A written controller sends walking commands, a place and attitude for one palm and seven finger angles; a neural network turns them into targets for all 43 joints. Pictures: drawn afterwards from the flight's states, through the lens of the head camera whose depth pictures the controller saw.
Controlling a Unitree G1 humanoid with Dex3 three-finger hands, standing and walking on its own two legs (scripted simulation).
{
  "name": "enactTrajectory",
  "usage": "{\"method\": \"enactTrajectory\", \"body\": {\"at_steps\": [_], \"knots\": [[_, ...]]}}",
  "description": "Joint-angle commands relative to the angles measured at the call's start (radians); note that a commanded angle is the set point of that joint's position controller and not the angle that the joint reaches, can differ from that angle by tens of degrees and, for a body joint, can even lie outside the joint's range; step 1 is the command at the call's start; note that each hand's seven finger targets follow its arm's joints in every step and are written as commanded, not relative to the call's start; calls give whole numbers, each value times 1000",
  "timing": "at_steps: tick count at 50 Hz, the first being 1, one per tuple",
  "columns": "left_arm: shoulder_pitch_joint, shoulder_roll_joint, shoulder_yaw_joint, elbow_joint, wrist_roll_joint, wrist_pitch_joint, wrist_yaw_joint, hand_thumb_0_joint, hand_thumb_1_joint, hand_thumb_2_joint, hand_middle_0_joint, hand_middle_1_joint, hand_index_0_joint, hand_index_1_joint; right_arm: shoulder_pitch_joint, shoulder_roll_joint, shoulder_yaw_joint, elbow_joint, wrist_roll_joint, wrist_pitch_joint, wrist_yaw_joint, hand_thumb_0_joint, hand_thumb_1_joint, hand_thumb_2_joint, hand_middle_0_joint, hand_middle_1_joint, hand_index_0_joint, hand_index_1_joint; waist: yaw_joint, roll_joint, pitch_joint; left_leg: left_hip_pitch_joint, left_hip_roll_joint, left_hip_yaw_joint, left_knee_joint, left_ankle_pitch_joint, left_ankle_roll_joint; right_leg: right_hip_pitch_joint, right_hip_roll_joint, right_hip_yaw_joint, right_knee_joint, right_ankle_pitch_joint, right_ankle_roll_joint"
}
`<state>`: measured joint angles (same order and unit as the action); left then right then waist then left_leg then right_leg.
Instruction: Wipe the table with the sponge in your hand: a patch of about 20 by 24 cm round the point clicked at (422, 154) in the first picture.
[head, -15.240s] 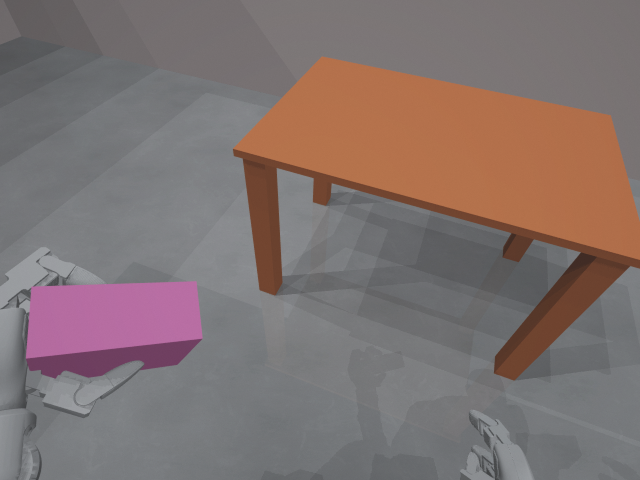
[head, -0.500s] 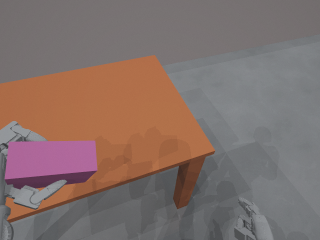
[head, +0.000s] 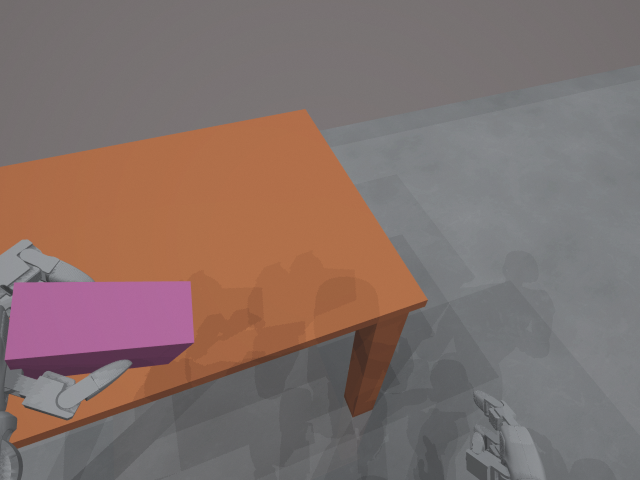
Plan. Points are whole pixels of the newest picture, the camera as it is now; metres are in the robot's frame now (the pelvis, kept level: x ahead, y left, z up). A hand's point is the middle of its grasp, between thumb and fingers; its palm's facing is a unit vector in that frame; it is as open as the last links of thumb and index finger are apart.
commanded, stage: shuffle to correct the standing spot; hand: left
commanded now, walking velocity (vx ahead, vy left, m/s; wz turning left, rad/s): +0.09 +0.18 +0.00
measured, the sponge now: (131, 328) +0.23 +0.20 +0.14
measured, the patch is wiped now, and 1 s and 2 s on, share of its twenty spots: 0.00 0.00 0.00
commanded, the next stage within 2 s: come to a stop and stand still in 1.36 s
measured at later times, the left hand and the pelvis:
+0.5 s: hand (56, 340) +0.20 +0.24 +0.16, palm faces +0.40 -0.82 -0.41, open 10.1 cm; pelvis +0.00 +0.00 +0.00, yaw +0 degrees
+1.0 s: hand (75, 332) +0.21 +0.23 +0.16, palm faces +0.39 -0.81 -0.44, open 10.1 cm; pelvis +0.00 -0.01 +0.00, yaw +1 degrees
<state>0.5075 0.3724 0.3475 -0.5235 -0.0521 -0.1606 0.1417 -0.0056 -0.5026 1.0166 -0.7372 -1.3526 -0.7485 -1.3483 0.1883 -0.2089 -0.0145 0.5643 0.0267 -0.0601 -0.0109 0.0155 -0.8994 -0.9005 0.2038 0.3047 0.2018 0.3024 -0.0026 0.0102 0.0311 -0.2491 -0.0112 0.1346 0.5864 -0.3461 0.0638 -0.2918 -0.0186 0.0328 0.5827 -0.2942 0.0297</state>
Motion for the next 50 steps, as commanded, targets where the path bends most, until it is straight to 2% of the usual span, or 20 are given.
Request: {"method": "enactTrajectory", "body": {"at_steps": [1,5,10,14,17,19,21,23,28,30,32,34,36,37,38,43,46,47,49,50], "knots": [[-64,170,138,-203,-8,-70,32,0,100,1300,-1200,-1600,-1200,-1600,-94,-125,-46,-161,-1,-55,-17,0,-900,-900,200,300,200,300,1,102,-129,62,145,-158,-174,239,-38,19,-53,8,-3,202,-68],[-53,163,128,-201,-4,-69,33,0,100,1300,-1200,-1600,-1200,-1600,-83,-127,-50,-160,1,-61,-15,0,-900,-900,200,300,200,300,4,74,-153,64,157,-151,-118,369,-27,60,-45,-40,-29,184,-59],[-62,167,129,-221,-13,-67,36,0,100,1300,-1200,-1600,-1200,-1600,-81,-122,-53,-154,-1,-55,-11,0,-900,-900,200,300,200,300,-8,-47,-145,53,71,-101,-49,203,-54,16,-154,151,-91,293,-124],[-91,166,122,-238,-4,-69,35,0,100,1300,-1200,-1600,-1200,-1600,-94,-124,-44,-152,-2,-58,-21,0,-900,-900,200,300,200,300,-2,127,-144,99,150,-160,-175,310,-53,9,-51,-2,15,197,-71],[-78,157,115,-210,4,-70,35,0,100,1300,-1200,-1600,-1200,-1600,-83,-128,-49,-156,-1,-65,-15,0,-900,-900,200,300,200,300,4,117,-134,67,168,-160,-150,355,-31,44,-31,-66,-24,110,-58],[-53,158,123,-192,-2,-68,36,0,100,1300,-1200,-1600,-1200,-1600,-84,-125,-49,-157,4,-58,-14,0,-900,-900,200,300,200,300,3,46,-134,25,140,-140,-105,305,-38,91,-54,-24,-62,220,-73],[-53,160,128,-186,-8,-67,37,0,100,1300,-1200,-1600,-1200,-1600,-82,-124,-53,-159,4,-50,-12,0,-900,-900,200,300,200,300,-4,-38,-130,7,89,-105,-54,192,-48,63,-107,87,-97,252,-105],[-67,171,137,-196,-11,-65,35,0,100,1300,-1200,-1600,-1200,-1600,-89,-122,-50,-153,-2,-46,-15,0,-900,-900,200,300,200,300,-7,-39,-101,45,67,-92,-67,101,-50,-24,-139,168,-141,202,-126],[-124,169,121,-230,5,-70,36,0,100,1300,-1200,-1600,-1200,-1600,-97,-128,-44,-158,-2,-62,-24,0,-900,-900,200,300,200,300,0,158,-123,99,171,-179,-218,242,-44,-14,-28,-32,36,133,-66],[-94,160,109,-233,10,-73,37,0,100,1300,-1200,-1600,-1200,-1600,-80,-125,-47,-157,-4,-68,-19,0,-900,-900,200,300,200,300,3,163,-129,126,187,-174,-194,366,-35,-23,-18,-85,17,48,-55],[-80,160,116,-226,9,-73,40,0,100,1300,-1200,-1600,-1200,-1600,-75,-129,-48,-158,-4,-66,-12,0,-900,-900,200,300,200,300,6,116,-138,79,171,-150,-127,410,-37,56,-29,-90,-60,128,-64],[-46,164,132,-201,2,-70,43,0,100,1300,-1200,-1600,-1200,-1600,-76,-127,-53,-158,3,-56,-10,0,-900,-900,200,300,200,300,3,16,-151,12,126,-121,-60,330,-55,119,-69,-19,-69,271,-91],[-37,164,139,-182,-9,-68,41,0,100,1300,-1200,-1600,-1200,-1600,-74,-123,-58,-159,1,-44,-8,0,-900,-900,200,300,200,300,-5,-80,-129,-6,62,-89,-6,149,-57,43,-157,149,-119,250,-141],[-38,170,150,-170,-11,-65,40,0,100,1300,-1200,-1600,-1200,-1600,-76,-117,-51,-152,-3,-40,-9,0,-900,-900,200,300,200,300,-8,-103,-111,0,51,-89,-27,67,-53,-3,-181,204,-143,197,-150],[-57,171,149,-188,-12,-65,37,0,100,1300,-1200,-1600,-1200,-1600,-81,-121,-50,-149,-3,-39,-11,0,-900,-900,200,300,200,300,-11,-53,-97,25,59,-99,-68,57,-52,-36,-178,214,-141,170,-148],[-107,167,120,-234,8,-72,37,0,100,1300,-1200,-1600,-1200,-1600,-87,-127,-46,-155,-4,-64,-25,0,-900,-900,200,300,200,300,-3,175,-122,127,197,-206,-226,274,-25,-64,-22,-77,74,44,-53],[-71,153,115,-212,11,-73,41,0,100,1300,-1200,-1600,-1200,-1600,-74,-128,-48,-150,-4,-68,-16,0,-900,-900,200,300,200,300,8,99,-137,66,174,-154,-115,385,-18,58,-35,-98,-73,126,-62],[-75,152,115,-208,11,-72,43,0,100,1300,-1200,-1600,-1200,-1600,-74,-133,-52,-153,-1,-67,-11,0,-900,-900,200,300,200,300,4,44,-144,11,141,-128,-63,349,-31,123,-53,-62,-84,244,-79],[-43,171,135,-196,-2,-70,44,0,100,1300,-1200,-1600,-1200,-1600,-76,-131,-66,-158,1,-56,-10,0,-900,-900,200,300,200,300,-2,-119,-140,-26,56,-91,44,215,-59,80,-185,160,-117,337,-156],[-31,177,152,-182,-8,-70,44,0,100,1300,-1200,-1600,-1200,-1600,-75,-123,-60,-151,-3,-49,-7,0,-900,-900,200,300,200,300,-5,-141,-124,-43,38,-94,28,101,-58,54,-235,243,-148,310,-176]]}}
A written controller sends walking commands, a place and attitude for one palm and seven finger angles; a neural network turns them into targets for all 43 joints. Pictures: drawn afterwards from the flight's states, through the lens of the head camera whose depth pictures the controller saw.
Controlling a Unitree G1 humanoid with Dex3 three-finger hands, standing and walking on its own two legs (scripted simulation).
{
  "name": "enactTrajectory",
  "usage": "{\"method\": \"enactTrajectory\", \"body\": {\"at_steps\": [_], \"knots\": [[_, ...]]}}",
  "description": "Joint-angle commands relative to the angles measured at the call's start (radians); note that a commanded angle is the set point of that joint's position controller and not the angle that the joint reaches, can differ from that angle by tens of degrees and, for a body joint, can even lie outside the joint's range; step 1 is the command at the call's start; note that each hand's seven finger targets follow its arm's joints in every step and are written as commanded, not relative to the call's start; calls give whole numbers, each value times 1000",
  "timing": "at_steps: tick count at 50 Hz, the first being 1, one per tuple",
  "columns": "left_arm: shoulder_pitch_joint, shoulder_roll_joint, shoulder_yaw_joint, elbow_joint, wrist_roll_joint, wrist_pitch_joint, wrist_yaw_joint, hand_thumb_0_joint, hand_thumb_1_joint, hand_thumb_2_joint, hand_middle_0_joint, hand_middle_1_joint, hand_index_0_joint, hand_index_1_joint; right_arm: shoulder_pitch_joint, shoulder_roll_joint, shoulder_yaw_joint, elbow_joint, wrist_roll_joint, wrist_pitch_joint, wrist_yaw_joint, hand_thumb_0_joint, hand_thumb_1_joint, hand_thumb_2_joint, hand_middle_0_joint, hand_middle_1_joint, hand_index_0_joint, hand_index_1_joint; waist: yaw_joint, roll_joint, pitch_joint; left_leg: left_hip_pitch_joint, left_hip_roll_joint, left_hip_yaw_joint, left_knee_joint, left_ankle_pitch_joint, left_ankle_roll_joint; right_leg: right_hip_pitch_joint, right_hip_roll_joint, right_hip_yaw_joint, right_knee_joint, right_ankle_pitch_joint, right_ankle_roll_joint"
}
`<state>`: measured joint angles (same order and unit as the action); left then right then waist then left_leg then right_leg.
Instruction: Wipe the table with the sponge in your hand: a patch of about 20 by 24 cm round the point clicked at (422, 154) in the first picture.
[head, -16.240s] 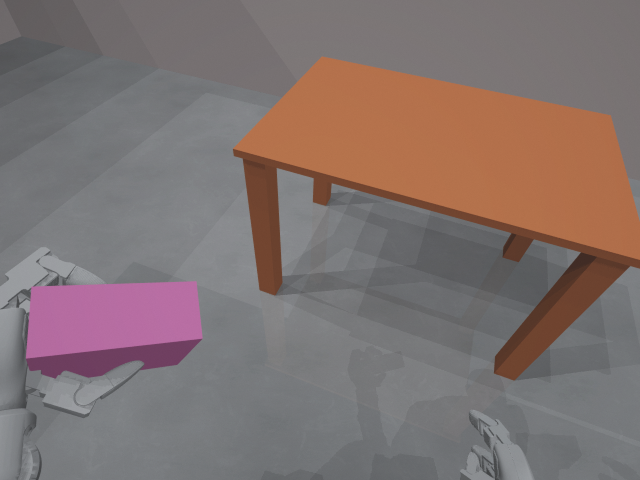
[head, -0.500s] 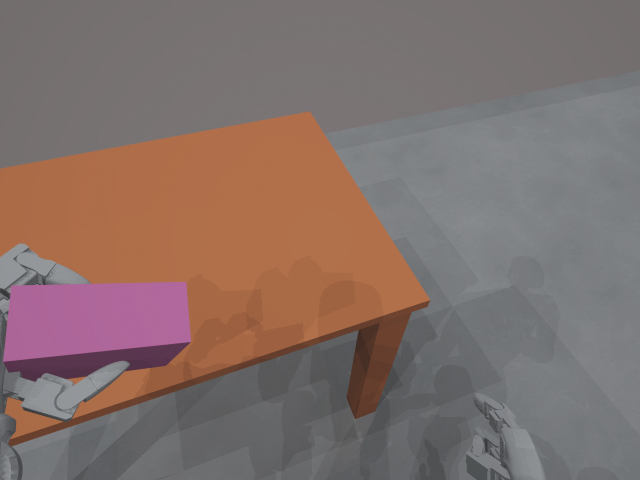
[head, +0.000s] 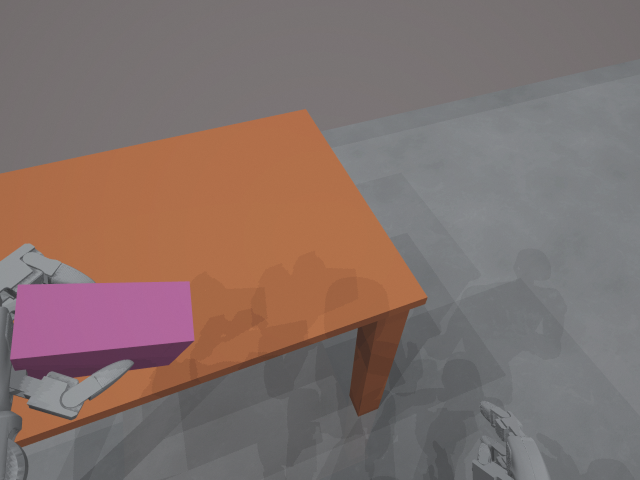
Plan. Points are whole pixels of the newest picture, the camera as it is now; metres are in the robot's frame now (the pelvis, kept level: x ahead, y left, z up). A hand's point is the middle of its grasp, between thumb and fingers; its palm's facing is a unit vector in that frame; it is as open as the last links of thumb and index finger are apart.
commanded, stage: shuffle to correct the standing spot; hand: left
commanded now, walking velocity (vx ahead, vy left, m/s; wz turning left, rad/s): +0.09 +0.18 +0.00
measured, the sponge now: (132, 329) +0.23 +0.19 +0.14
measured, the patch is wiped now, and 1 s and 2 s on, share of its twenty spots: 0.00 0.00 0.00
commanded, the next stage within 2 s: come to a stop and stand still in 0.36 s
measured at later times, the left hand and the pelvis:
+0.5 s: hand (73, 318) +0.23 +0.24 +0.17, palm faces +0.32 -0.83 -0.45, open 10.1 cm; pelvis +0.00 +0.02 +0.00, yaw -2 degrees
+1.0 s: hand (8, 279) +0.26 +0.31 +0.17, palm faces +0.18 -0.88 -0.44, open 10.1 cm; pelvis -0.01 +0.10 +0.00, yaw -10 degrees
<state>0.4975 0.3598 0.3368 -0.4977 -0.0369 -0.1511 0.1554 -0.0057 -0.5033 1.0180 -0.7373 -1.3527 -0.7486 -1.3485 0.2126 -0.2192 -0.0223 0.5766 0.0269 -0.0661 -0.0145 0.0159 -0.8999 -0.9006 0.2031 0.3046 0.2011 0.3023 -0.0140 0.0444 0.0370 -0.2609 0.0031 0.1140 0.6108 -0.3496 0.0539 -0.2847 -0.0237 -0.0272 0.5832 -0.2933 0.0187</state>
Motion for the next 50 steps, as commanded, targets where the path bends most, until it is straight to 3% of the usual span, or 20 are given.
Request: {"method": "enactTrajectory", "body": {"at_steps": [1,4,6,10,12,13,14,16,22,25,26,27,28,30,34,37,40,44,48,50], "knots": [[-34,192,168,-219,-25,-79,29,0,100,1300,-1200,-1600,-1200,-1600,-98,-105,-45,-162,-3,-39,0,0,-900,-900,200,300,200,300,0,-150,-121,-33,30,-96,-59,36,-45,33,-247,328,-142,252,-164],[-42,190,162,-271,-24,-86,25,0,100,1300,-1200,-1600,-1200,-1600,-109,-102,-35,-161,-5,-47,-11,0,-900,-900,200,300,200,300,-1,69,-146,136,118,-141,-233,209,-31,-62,-101,97,48,190,-84],[-38,189,146,-290,-7,-90,24,0,100,1300,-1200,-1600,-1200,-1600,-92,-110,-42,-166,-10,-61,-12,0,-900,-900,200,300,200,300,-2,210,-154,245,210,-225,-245,484,0,-186,-20,-46,188,-72,-31],[-38,169,134,-233,-9,-84,20,0,100,1300,-1200,-1600,-1200,-1600,-88,-122,-40,-158,-9,-71,-1,0,-900,-900,200,300,200,300,24,81,-147,103,180,-141,-111,544,14,16,-31,-82,-73,66,-44],[-52,191,152,-193,-8,-87,23,0,100,1300,-1200,-1600,-1200,-1600,-93,-112,-42,-159,0,-59,0,0,-900,-900,200,300,200,300,21,-111,-177,-121,75,-69,133,273,-13,260,-156,79,-161,355,-108],[-15,196,156,-165,-22,-81,23,0,100,1300,-1200,-1600,-1200,-1600,-88,-122,-73,-177,7,-52,3,0,-900,-900,200,300,200,300,16,-368,-158,-254,-26,-55,338,48,-49,257,-342,423,-246,426,-207],[-41,197,161,-176,-35,-87,22,0,100,1300,-1200,-1600,-1200,-1600,-84,-144,-79,-177,5,-46,12,0,-900,-900,200,300,200,300,18,-353,-102,-319,1,-173,443,-149,-65,185,-444,551,-301,343,-259],[-58,204,179,-199,-22,-94,23,0,100,1300,-1200,-1600,-1200,-1600,-83,-99,-38,-138,-7,-25,21,0,-900,-900,200,300,200,300,-6,-141,-86,-287,74,-270,434,-138,-49,71,-418,426,-224,220,-233],[-29,216,168,-281,-4,-114,30,0,100,1300,-1200,-1600,-1200,-1600,-106,-66,-34,-146,-15,-72,-18,0,-900,-900,200,300,200,300,13,-90,-154,73,-25,-7,-179,110,-36,27,-216,134,-123,152,-106],[-19,225,187,-302,-5,-114,27,0,100,1300,-1200,-1600,-1200,-1600,-88,-110,-62,-158,0,-97,-31,0,-900,-900,200,300,200,300,21,-31,-187,120,112,-102,-190,322,2,35,-119,62,37,246,-58],[-798,784,634,-151,59,-172,22,0,100,1300,-1200,-1600,-1200,-1600,36,-76,-68,-104,-57,-153,-40,0,-900,-900,200,300,200,300,100,-127,12,-84,129,57,26,158,-39,-141,-122,176,-150,62,-49],[-298,321,241,164,14,-139,-39,0,100,1300,-1200,-1600,-1200,-1600,9,-9,-26,-98,-44,-152,-27,0,-900,-900,200,300,200,300,29,-197,-58,-63,-23,-55,99,7,-62,-123,-196,329,-186,133,-122],[-318,281,236,97,-5,-144,-50,0,100,1300,-1200,-1600,-1200,-1600,14,-65,-40,-111,-15,-139,-10,0,-900,-900,200,300,200,300,23,-156,-157,-37,-38,-56,35,29,-68,43,-225,369,-158,306,-154],[-285,301,251,-17,-9,-183,-53,0,100,1300,-1200,-1600,-1200,-1600,-30,-93,-51,-97,-9,-150,2,0,-900,-900,200,300,200,300,33,-229,-187,14,-28,-34,-137,48,-56,162,-161,192,-142,246,-107],[-107,160,113,-188,-10,-168,-74,0,100,1300,-1200,-1600,-1200,-1600,-80,-104,-45,-149,6,-166,34,0,-900,-900,200,300,200,300,39,195,-100,43,212,-282,-320,205,58,-29,18,-56,207,-62,-11],[-130,207,157,-247,-1,-173,-59,0,100,1300,-1200,-1600,-1200,-1600,-44,-106,-49,-138,-4,-174,52,0,-900,-900,200,300,200,300,35,94,-116,76,225,-222,-228,456,59,-31,17,-72,133,-73,-24],[-209,282,218,-271,7,-169,-55,0,100,1300,-1200,-1600,-1200,-1600,-40,-99,-34,-145,-17,-162,48,0,-900,-900,200,300,200,300,31,165,-177,137,206,-169,-93,708,4,54,14,-77,-92,101,-39],[-183,265,236,-240,-31,-150,-59,0,100,1300,-1200,-1600,-1200,-1600,-32,-100,-42,-149,-14,-142,34,0,-900,-900,200,300,200,300,13,6,-279,115,110,-119,20,642,-52,176,-42,19,-90,496,-102],[-57,228,217,-227,-41,-140,-76,0,100,1300,-1200,-1600,-1200,-1600,-67,-85,-26,-169,-29,-124,21,0,-900,-900,200,300,200,300,29,192,-193,101,222,-218,-199,536,-19,44,9,-39,0,91,-40],[-90,209,188,-236,-30,-133,-79,0,100,1300,-1200,-1600,-1200,-1600,-63,-91,-24,-171,-32,-120,24,0,-900,-900,200,300,200,300,26,165,-164,77,240,-217,-222,441,-2,46,14,-38,-55,-13,-36]]}}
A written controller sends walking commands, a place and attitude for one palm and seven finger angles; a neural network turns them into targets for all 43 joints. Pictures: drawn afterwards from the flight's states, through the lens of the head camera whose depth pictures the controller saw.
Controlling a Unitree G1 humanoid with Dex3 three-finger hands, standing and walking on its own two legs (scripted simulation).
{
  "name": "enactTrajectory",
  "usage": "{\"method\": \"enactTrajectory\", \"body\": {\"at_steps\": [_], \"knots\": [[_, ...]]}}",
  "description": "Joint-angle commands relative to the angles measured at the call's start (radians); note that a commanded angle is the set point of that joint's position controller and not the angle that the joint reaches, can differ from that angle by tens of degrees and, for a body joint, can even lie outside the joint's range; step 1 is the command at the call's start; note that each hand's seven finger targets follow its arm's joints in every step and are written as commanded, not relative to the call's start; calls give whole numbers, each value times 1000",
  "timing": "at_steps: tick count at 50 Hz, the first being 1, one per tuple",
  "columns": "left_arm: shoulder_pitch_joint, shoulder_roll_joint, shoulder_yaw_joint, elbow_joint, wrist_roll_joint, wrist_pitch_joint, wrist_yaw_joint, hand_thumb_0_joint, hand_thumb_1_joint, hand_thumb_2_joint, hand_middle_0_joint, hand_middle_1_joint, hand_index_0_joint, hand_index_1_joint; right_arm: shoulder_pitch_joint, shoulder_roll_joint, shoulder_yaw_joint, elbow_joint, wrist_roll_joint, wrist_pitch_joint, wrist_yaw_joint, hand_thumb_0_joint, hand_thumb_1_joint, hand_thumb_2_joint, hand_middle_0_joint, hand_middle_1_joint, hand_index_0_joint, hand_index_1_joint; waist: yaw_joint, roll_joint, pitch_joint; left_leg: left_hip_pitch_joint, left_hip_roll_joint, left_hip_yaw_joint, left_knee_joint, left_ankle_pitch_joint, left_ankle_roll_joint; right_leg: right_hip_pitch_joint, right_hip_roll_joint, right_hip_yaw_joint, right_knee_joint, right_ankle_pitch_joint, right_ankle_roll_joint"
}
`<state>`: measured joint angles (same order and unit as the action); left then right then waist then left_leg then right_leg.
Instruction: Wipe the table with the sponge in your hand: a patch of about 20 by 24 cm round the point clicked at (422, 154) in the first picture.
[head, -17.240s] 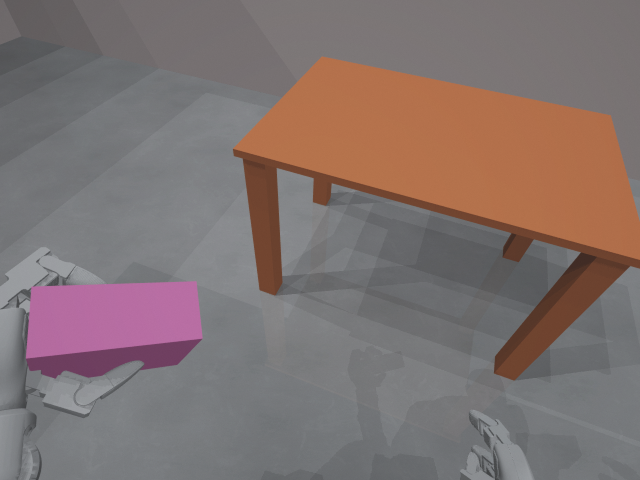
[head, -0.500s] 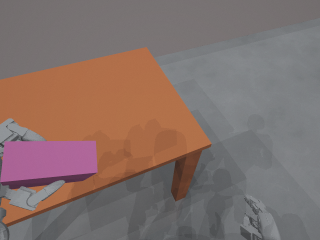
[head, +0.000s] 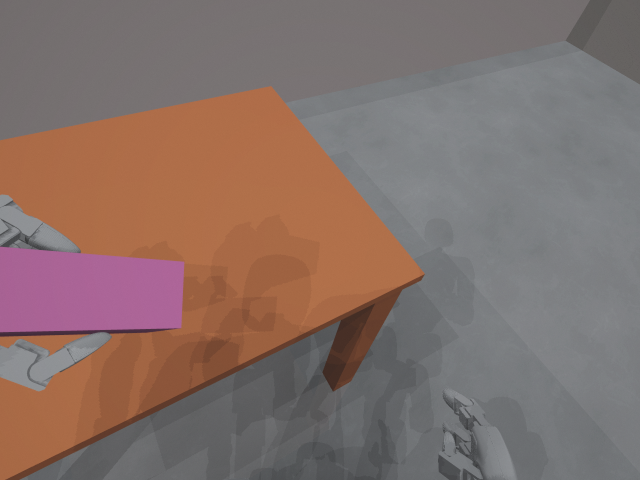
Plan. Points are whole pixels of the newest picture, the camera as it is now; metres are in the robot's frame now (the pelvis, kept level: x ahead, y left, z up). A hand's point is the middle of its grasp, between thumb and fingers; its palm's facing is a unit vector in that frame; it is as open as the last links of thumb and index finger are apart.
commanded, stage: come to a stop and stand still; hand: left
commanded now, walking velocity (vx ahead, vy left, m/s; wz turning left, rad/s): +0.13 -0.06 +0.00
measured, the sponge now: (114, 299) +0.24 +0.21 +0.14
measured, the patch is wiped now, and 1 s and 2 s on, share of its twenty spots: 0.00 0.00 0.00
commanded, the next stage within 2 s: look again from close up in 0.80 s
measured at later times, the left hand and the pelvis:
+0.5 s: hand (46, 297) +0.23 +0.26 +0.16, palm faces +0.37 -0.85 -0.37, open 10.1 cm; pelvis +0.01 +0.01 +0.01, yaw +1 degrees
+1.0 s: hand (36, 312) +0.22 +0.26 +0.16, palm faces +0.39 -0.84 -0.37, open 10.1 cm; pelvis +0.01 +0.01 +0.01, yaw +2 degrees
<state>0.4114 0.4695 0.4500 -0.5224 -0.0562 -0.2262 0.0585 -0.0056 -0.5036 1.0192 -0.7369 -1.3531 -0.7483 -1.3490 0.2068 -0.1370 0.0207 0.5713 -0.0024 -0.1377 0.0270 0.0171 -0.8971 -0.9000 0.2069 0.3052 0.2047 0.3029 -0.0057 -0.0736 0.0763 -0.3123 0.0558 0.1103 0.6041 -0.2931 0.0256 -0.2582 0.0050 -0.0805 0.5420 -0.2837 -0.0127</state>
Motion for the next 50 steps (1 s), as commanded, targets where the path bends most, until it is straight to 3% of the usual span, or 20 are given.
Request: {"method": "enactTrajectory", "body": {"at_steps": [1,4,6,7,8,11,15,18,19,21,24,27,29,32,38,39,42,44,47,50], "knots": [[-13,94,67,-200,-8,-53,21,0,100,1300,-1200,-1600,-1200,-1600,-58,-174,-65,-164,2,-45,-20,0,-900,-900,200,300,200,300,18,254,-196,89,179,-197,-215,285,32,56,-21,16,-55,3,-4],[-39,68,32,-156,-4,-37,36,0,100,1300,-1200,-1600,-1200,-1600,-66,-177,-56,-163,13,-38,-32,0,-900,-900,200,300,200,300,9,169,-161,-34,108,-154,-243,-82,25,136,-29,42,-111,29,-18],[-71,72,23,-137,4,-30,43,0,100,1300,-1200,-1600,-1200,-1600,-68,-181,-59,-162,11,-33,-46,0,-900,-900,200,300,200,300,9,144,-125,-63,60,-135,-236,-268,21,88,-43,97,-167,-85,-32],[-100,71,14,-149,8,-29,45,0,100,1300,-1200,-1600,-1200,-1600,-68,-185,-60,-163,8,-30,-53,0,-900,-900,200,300,200,300,8,134,-108,-56,34,-123,-211,-288,18,48,-54,133,-206,-156,-43],[-139,90,21,-172,15,-28,49,0,100,1300,-1200,-1600,-1200,-1600,-77,-183,-57,-159,6,-30,-59,0,-900,-900,200,300,200,300,3,139,-97,-30,20,-121,-200,-274,18,7,-64,149,-234,-183,-49],[-195,62,-21,-157,21,-23,56,0,100,1300,-1200,-1600,-1200,-1600,-68,-185,-53,-149,-2,-44,-71,0,-900,-900,200,300,200,300,2,142,-88,27,8,-132,-180,-197,20,-40,-81,184,-252,-187,-60],[-213,55,-29,-145,28,-31,62,0,100,1300,-1200,-1600,-1200,-1600,-77,-189,-54,-140,0,-63,-71,0,-900,-900,200,300,200,300,10,167,-113,40,37,-176,-253,-124,19,37,-55,138,-221,-54,-32],[-163,72,-5,-142,29,-39,63,0,100,1300,-1200,-1600,-1200,-1600,-91,-180,-48,-138,1,-72,-65,0,-900,-900,200,300,200,300,16,206,-131,42,43,-177,-267,24,11,110,-52,99,-189,132,-22],[-150,50,-21,-153,25,-43,61,0,100,1300,-1200,-1600,-1200,-1600,-80,-175,-46,-142,1,-72,-62,0,-900,-900,200,300,200,300,16,188,-153,56,42,-175,-255,94,7,141,-54,92,-176,188,-22],[-100,68,4,-163,19,-46,61,0,100,1300,-1200,-1600,-1200,-1600,-70,-184,-53,-143,2,-69,-58,0,-900,-900,200,300,200,300,19,153,-202,97,38,-163,-218,246,-1,172,-61,92,-164,296,-22],[-29,57,7,-159,8,-43,54,0,100,1300,-1200,-1600,-1200,-1600,-69,-179,-53,-150,6,-61,-54,0,-900,-900,200,300,200,300,16,149,-228,129,43,-156,-200,390,-18,188,-63,78,-152,369,-20],[7,72,30,-151,2,-37,55,0,100,1300,-1200,-1600,-1200,-1600,-65,-185,-56,-153,9,-46,-58,0,-900,-900,200,300,200,300,16,125,-233,134,50,-153,-197,403,-19,190,-68,80,-158,383,-17],[0,69,25,-177,-1,-39,53,0,100,1300,-1200,-1600,-1200,-1600,-70,-182,-55,-156,10,-44,-59,0,-900,-900,200,300,200,300,13,160,-236,136,49,-153,-203,424,-27,196,-65,70,-148,377,-17],[-7,78,31,-169,-1,-32,58,0,100,1300,-1200,-1600,-1200,-1600,-71,-186,-57,-155,9,-36,-66,0,-900,-900,200,300,200,300,16,138,-229,125,51,-155,-212,358,-20,195,-70,80,-164,350,-14],[-58,84,14,-204,7,-29,64,0,100,1300,-1200,-1600,-1200,-1600,-85,-185,-56,-147,11,-40,-74,0,-900,-900,200,300,200,300,14,172,-215,133,52,-165,-236,310,-19,172,-67,75,-165,298,-11],[-62,56,-9,-197,5,-27,64,0,100,1300,-1200,-1600,-1200,-1600,-82,-181,-56,-150,10,-41,-75,0,-900,-900,200,300,200,300,13,172,-213,136,55,-166,-240,302,-24,173,-68,78,-166,285,-15],[-80,64,-4,-192,10,-23,71,0,100,1300,-1200,-1600,-1200,-1600,-81,-189,-60,-146,8,-38,-77,0,-900,-900,200,300,200,300,14,150,-202,120,53,-167,-246,237,-17,172,-74,89,-181,270,-14],[-72,50,-16,-179,9,-21,68,0,100,1300,-1200,-1600,-1200,-1600,-86,-182,-55,-147,8,-40,-77,0,-900,-900,200,300,200,300,14,180,-189,111,55,-170,-263,212,-21,168,-70,86,-183,246,-16],[-68,59,-4,-165,9,-16,71,0,100,1300,-1200,-1600,-1200,-1600,-85,-186,-57,-148,7,-34,-77,0,-900,-900,200,300,200,300,14,141,-185,90,49,-172,-262,169,-15,176,-75,96,-201,242,-15],[-67,53,-12,-159,8,-15,67,0,100,1300,-1200,-1600,-1200,-1600,-89,-186,-56,-152,7,-35,-77,0,-900,-900,200,300,200,300,11,146,-167,86,47,-171,-272,135,-16,159,-73,99,-212,215,-17]]}}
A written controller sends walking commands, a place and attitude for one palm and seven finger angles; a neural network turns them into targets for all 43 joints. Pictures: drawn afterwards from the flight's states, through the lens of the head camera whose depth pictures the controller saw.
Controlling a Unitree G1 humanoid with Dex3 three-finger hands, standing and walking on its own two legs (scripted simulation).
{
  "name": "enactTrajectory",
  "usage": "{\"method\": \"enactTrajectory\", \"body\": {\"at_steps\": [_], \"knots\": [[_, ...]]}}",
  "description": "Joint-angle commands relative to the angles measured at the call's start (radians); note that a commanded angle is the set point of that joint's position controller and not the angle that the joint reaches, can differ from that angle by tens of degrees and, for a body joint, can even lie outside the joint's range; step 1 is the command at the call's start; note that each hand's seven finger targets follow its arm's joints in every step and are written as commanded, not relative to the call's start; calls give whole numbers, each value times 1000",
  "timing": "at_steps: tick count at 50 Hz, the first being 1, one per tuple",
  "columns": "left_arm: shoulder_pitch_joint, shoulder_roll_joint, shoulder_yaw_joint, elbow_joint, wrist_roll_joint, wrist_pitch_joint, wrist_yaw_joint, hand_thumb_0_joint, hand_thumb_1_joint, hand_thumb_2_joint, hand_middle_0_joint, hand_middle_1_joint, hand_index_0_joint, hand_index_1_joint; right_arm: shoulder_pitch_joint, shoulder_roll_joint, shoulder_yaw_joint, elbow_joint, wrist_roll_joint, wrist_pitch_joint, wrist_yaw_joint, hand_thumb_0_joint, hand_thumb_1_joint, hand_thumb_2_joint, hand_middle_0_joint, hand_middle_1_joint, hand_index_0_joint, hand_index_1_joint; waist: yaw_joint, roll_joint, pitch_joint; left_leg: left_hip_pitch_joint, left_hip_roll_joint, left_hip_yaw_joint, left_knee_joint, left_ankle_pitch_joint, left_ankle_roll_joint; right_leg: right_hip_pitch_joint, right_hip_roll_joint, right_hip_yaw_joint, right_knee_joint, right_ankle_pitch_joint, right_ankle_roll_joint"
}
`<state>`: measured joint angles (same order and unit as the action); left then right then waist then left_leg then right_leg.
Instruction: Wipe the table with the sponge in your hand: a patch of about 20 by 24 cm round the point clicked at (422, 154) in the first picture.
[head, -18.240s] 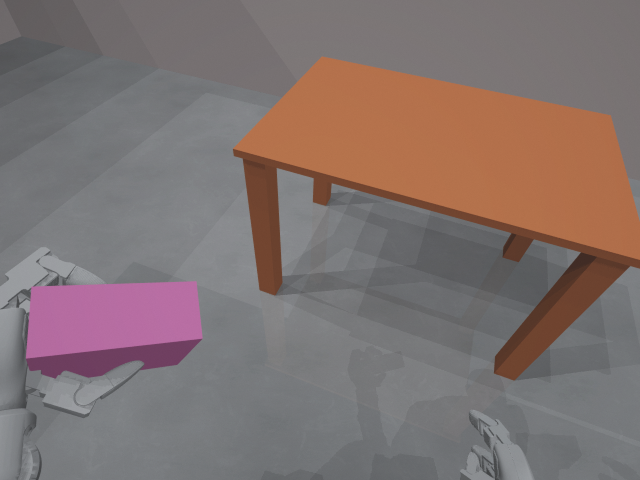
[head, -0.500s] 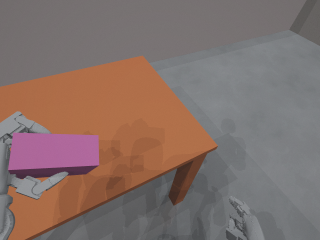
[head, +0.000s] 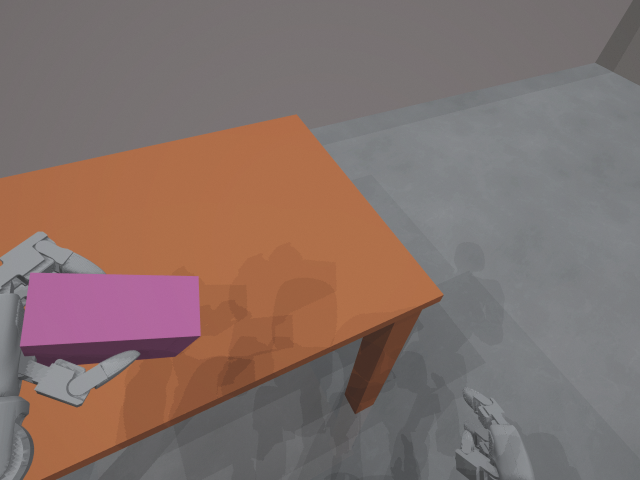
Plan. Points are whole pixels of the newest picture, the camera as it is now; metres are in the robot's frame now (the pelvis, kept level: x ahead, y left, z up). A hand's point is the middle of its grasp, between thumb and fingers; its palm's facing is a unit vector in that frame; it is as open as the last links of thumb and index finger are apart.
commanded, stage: look again from close up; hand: left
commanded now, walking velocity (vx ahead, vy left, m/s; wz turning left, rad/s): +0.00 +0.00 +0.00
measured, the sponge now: (141, 321) +0.23 +0.20 +0.13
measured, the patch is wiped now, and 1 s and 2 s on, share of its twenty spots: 0.00 0.00 0.00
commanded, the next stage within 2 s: turn the palm down, sponge in hand in 0.16 s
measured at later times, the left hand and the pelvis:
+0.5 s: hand (93, 325) +0.22 +0.24 +0.14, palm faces +0.29 -0.79 -0.54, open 10.1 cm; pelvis -0.01 -0.02 -0.01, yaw +0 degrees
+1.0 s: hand (121, 351) +0.20 +0.21 +0.13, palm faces +0.24 -0.55 -0.80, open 10.1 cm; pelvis +0.00 -0.06 -0.01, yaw +1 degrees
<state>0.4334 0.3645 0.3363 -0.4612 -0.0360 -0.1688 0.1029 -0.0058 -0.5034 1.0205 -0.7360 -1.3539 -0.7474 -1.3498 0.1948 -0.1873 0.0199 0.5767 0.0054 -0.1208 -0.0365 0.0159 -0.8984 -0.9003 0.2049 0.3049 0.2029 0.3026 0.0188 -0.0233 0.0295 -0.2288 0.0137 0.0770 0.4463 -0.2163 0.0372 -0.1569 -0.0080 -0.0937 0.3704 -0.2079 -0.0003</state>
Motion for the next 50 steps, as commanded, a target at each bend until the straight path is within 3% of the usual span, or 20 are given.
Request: {"method": "enactTrajectory", "body": {"at_steps": [1,12,13,14,15,16,17,18,21,23,27,28,29,32,39,41,43,46,48,50], "knots": [[-93,162,105,-222,-12,-71,24,0,100,1300,-1200,-1600,-1200,-1600,-77,-136,-55,-158,-1,-51,-14,0,-900,-900,200,300,200,300,-13,95,-120,-3,88,-139,-116,43,-26,59,-61,114,-44,133,-28],[-75,172,116,-242,-16,-68,27,0,100,1300,-1200,-1600,-1200,-1600,-75,-139,-57,-156,0,-51,-16,0,-900,-900,200,300,200,300,-11,82,-142,10,83,-142,-97,92,-23,71,-69,117,-47,168,-30],[-989,940,396,-597,-4,-222,16,0,100,1300,-1200,-1600,-1200,-1600,121,-199,100,-274,93,-24,-82,0,-900,-900,200,300,200,300,-54,328,-141,-186,65,-169,-127,-5,24,152,10,90,113,-29,36],[-667,473,343,-23,153,-1,-21,0,100,1300,-1200,-1600,-1200,-1600,-59,-138,-74,-65,-58,-64,-56,0,-900,-900,200,300,200,300,38,336,-238,122,27,-74,-10,213,-58,-23,31,41,130,27,-51],[-424,257,101,30,30,64,-37,0,100,1300,-1200,-1600,-1200,-1600,-41,-187,-54,-126,-29,-72,4,0,-900,-900,200,300,200,300,5,243,-210,156,19,-123,-24,366,-94,-112,34,-14,91,51,-55],[-341,205,135,-44,-5,96,-65,0,100,1300,-1200,-1600,-1200,-1600,-67,-204,-67,-105,-20,-77,9,0,-900,-900,200,300,200,300,49,189,-292,225,36,-97,-13,342,-80,-93,37,-3,65,85,-40],[-232,213,125,-26,-44,143,-83,0,100,1300,-1200,-1600,-1200,-1600,-93,-207,-64,-101,-4,-74,4,0,-900,-900,200,300,200,300,64,147,-272,202,26,-87,-21,319,-70,-48,30,-11,58,117,-36],[-111,126,66,27,-57,197,-102,0,100,1300,-1200,-1600,-1200,-1600,-134,-195,-44,-105,17,-66,19,0,-900,-900,200,300,200,300,62,101,-207,164,28,-80,-29,284,-70,-53,41,-22,43,111,-35],[-101,161,-7,-98,44,221,-105,0,100,1300,-1200,-1600,-1200,-1600,-174,-194,-31,-124,23,-38,27,0,-900,-900,200,300,200,300,40,48,-87,55,25,-75,-55,160,-36,-79,30,-24,45,86,-24],[-116,293,98,-178,94,178,-62,0,100,1300,-1200,-1600,-1200,-1600,-196,-189,-31,-134,17,-24,22,0,-900,-900,200,300,200,300,40,56,-103,41,15,-70,-55,77,-28,-81,40,-5,48,15,-22],[-199,344,167,-249,143,19,45,0,100,1300,-1200,-1600,-1200,-1600,-173,-151,-41,-112,-23,-37,8,0,-900,-900,200,300,200,300,25,108,-180,51,-4,-73,0,43,-23,-117,35,10,75,-47,-14],[-253,421,224,-265,160,2,73,0,100,1300,-1200,-1600,-1200,-1600,-159,-153,-41,-98,-22,-37,6,0,-900,-900,200,300,200,300,24,147,-187,55,-5,-73,6,19,-25,-129,39,19,74,-65,-18],[-277,361,174,-238,174,-9,89,0,100,1300,-1200,-1600,-1200,-1600,-160,-136,-38,-100,-26,-41,8,0,-900,-900,200,300,200,300,20,159,-200,48,-12,-73,17,18,-25,-129,31,18,78,-69,-18],[-293,343,137,-103,194,27,98,0,100,1300,-1200,-1600,-1200,-1600,-146,-156,-46,-69,-22,-33,0,0,-900,-900,200,300,200,300,4,176,-156,27,-21,-60,39,1,-19,-145,14,41,53,-71,-11],[-271,348,31,-26,230,180,-39,0,100,1300,-1200,-1600,-1200,-1600,-188,-167,-30,-116,10,-13,-39,0,-900,-900,200,300,200,300,27,67,-126,26,-23,-33,43,56,-4,-94,-13,104,4,-40,3],[-217,398,87,-39,236,167,-60,0,100,1300,-1200,-1600,-1200,-1600,-178,-172,-39,-120,6,-8,-47,0,-900,-900,200,300,200,300,45,16,-145,19,-19,-37,55,96,-2,-63,-18,117,17,19,10],[-188,461,161,-96,246,141,-57,0,100,1300,-1200,-1600,-1200,-1600,-181,-167,-43,-127,4,-8,-45,0,-900,-900,200,300,200,300,64,48,-174,31,-20,-34,75,139,-4,-49,-19,135,28,76,9],[-132,431,180,-87,253,111,-21,0,100,1300,-1200,-1600,-1200,-1600,-144,-163,-56,-128,1,-5,-41,0,-900,-900,200,300,200,300,60,24,-183,-2,-21,-37,104,159,-5,-49,-30,133,61,167,22],[-110,467,212,-86,276,119,10,0,100,1300,-1200,-1600,-1200,-1600,-139,-169,-63,-126,8,2,-35,0,-900,-900,200,300,200,300,69,88,-181,-10,-24,-32,116,160,-8,-64,-27,146,67,161,13],[-114,434,173,-52,296,145,34,0,100,1300,-1200,-1600,-1200,-1600,-117,-176,-68,-131,11,6,-37,0,-900,-900,200,300,200,300,53,64,-167,-37,-19,-34,128,147,-8,-82,-36,142,81,170,19]]}}
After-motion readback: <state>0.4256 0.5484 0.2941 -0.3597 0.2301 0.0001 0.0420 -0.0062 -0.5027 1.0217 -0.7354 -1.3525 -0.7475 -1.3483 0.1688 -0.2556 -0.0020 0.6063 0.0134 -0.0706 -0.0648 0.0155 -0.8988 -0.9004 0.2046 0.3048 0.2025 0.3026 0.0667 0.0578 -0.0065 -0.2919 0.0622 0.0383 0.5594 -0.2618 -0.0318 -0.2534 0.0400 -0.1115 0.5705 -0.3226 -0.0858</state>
